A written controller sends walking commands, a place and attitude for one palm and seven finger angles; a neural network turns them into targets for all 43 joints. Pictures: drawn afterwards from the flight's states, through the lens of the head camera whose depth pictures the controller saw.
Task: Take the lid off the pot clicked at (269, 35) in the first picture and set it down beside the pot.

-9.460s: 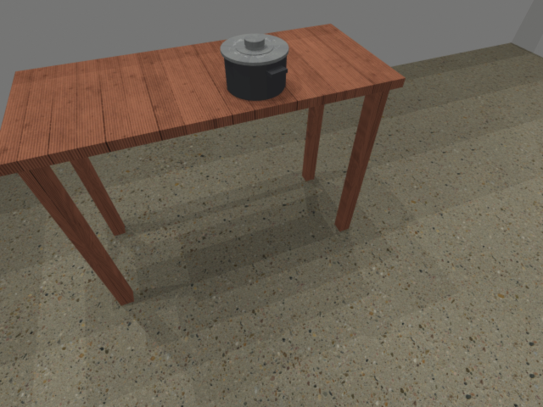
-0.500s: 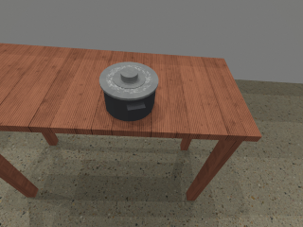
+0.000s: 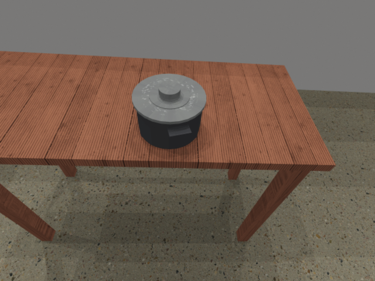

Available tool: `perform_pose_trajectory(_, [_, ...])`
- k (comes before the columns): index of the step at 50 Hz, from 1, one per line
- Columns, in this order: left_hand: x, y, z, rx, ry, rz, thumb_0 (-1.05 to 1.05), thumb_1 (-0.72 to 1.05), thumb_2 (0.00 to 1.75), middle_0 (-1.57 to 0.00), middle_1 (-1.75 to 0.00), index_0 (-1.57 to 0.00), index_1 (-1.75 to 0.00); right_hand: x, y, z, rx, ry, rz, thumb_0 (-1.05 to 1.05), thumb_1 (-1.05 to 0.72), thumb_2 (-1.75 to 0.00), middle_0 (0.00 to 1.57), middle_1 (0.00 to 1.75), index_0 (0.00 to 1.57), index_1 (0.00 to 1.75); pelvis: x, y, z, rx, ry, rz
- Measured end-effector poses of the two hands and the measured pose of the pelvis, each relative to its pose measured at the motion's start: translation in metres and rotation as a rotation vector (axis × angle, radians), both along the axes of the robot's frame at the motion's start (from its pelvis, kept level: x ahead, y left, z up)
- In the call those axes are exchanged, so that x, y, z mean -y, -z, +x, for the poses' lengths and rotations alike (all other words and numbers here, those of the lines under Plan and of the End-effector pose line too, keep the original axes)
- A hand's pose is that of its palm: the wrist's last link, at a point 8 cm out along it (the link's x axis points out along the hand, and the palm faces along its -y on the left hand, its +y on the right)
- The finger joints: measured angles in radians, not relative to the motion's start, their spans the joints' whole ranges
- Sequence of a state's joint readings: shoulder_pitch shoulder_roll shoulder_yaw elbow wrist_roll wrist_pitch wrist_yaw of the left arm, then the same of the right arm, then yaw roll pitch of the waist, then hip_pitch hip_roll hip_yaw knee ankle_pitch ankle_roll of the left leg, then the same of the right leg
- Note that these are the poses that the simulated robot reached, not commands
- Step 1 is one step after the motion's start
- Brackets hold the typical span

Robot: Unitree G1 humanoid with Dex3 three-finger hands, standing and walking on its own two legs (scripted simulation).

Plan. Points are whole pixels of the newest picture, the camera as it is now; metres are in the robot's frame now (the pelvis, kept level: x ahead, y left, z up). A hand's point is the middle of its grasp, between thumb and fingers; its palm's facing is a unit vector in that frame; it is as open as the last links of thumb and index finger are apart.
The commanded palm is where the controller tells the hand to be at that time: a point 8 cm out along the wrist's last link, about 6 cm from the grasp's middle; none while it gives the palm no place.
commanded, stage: look again from close up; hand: left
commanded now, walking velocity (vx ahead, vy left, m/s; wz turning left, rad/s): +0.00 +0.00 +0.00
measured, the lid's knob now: (169, 90) +0.51 +0.09 +0.13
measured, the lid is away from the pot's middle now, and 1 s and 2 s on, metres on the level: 0.00 0.00 0.00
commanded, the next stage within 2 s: lift the closed hand beside the body in 0.18 s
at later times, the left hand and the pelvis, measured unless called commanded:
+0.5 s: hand (107, 265) +0.16 +0.18 -0.06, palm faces +0.21 -0.93 -0.29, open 6.4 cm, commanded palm +0.09 +0.22 -0.02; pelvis +0.00 -0.02 +0.00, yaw +0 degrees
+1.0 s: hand (88, 274) +0.13 +0.18 +0.03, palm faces +0.37 -0.84 -0.40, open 3.1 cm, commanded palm +0.08 +0.22 +0.07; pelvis +0.00 -0.08 +0.00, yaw +2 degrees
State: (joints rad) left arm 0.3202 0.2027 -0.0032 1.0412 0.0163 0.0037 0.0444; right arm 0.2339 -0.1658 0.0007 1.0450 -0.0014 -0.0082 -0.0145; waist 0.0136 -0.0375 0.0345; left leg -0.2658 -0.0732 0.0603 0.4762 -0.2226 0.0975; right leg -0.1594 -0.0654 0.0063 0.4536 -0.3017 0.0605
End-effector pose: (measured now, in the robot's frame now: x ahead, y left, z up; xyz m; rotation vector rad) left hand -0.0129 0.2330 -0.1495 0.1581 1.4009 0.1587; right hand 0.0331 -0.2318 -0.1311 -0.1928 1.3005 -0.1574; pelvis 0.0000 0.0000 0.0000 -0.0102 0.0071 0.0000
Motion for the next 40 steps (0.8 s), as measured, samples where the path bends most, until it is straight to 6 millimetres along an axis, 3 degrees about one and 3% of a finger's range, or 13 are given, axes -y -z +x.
perform_pose_trajectory(15, [0.017,0.003,0.007,-0.005,0.008,-0.025,0.01,0.91,0.90,-0.20,-0.30,-0.20,-0.30,0.004,0.000,-0.003,-0.016,0.013,-0.001,0.01,-0.92,-0.89,0.20,0.30,0.20,0.30,0.005,-0.001,0.004,0.004,0.001,0.002])
perform_pose_trajectory(17, [0.016,-0.013,0.033,0.144,-0.010,0.004,0.01,0.91,0.90,-0.21,-0.31,-0.21,-0.30,0.005,-0.005,0.006,0.084,-0.006,0.009,0.01,-0.92,-0.89,0.20,0.30,0.20,0.30,0.007,0.000,0.004,0.001,-0.005,0.005])
perform_pose_trajectory(21, [0.008,-0.085,0.112,0.598,-0.022,0.143,0.02,0.91,0.90,-0.26,-0.37,-0.26,-0.36,0.007,-0.015,0.043,0.321,-0.046,0.030,0.01,-0.92,-0.89,0.20,0.30,0.20,0.30,0.010,-0.002,0.005,0.011,-0.017,0.015])
perform_pose_trajectory(24, [0.010,-0.115,0.142,0.759,0.004,0.183,0.01,0.91,0.90,-0.34,-0.45,-0.33,-0.44,0.010,-0.025,0.078,0.468,-0.037,0.066,0.01,-0.91,-0.89,0.20,0.30,0.20,0.30,0.016,-0.002,0.003,0.013,-0.006,0.015])
perform_pose_trajectory(27, [0.020,-0.122,0.137,0.782,0.031,0.156,0.01,0.91,0.90,-0.43,-0.56,-0.43,-0.55,0.016,-0.046,0.112,0.600,-0.029,0.086,0.01,-0.91,-0.89,0.20,0.30,0.20,0.30,0.026,-0.002,0.001,0.014,0.009,0.016])
perform_pose_trajectory(33, [0.022,-0.145,0.100,0.842,-0.005,0.201,0.01,0.91,0.90,-0.67,-0.81,-0.67,-0.81,0.032,-0.092,0.161,0.778,-0.159,0.029,0.01,-0.91,-0.89,0.20,0.30,0.20,0.30,0.049,-0.003,-0.006,0.030,-0.016,0.008])
perform_pose_trajectory(36, [0.017,-0.156,0.090,0.862,-0.044,0.262,0.01,0.90,0.90,-0.80,-0.95,-0.80,-0.95,0.040,-0.098,0.175,0.799,-0.213,0.008,0.01,-0.91,-0.89,0.20,0.30,0.20,0.30,0.057,-0.003,-0.009,0.031,-0.035,0.002])
perform_pose_trajectory(40, [0.022,-0.168,0.085,0.883,-0.062,0.295,0.02,0.90,0.90,-0.97,-1.14,-0.97,-1.14,0.047,-0.093,0.179,0.783,-0.230,0.004,0.01,-0.91,-0.89,0.20,0.30,0.20,0.30,0.067,-0.003,-0.009,0.028,-0.043,0.003])
